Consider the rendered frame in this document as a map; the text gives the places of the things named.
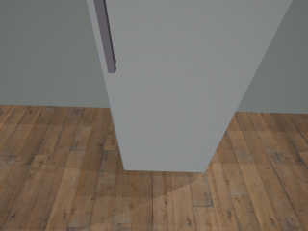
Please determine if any handle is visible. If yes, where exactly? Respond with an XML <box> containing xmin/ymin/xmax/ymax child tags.
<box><xmin>93</xmin><ymin>0</ymin><xmax>116</xmax><ymax>73</ymax></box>

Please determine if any fridge door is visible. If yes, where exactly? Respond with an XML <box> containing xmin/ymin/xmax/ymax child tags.
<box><xmin>87</xmin><ymin>0</ymin><xmax>293</xmax><ymax>173</ymax></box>

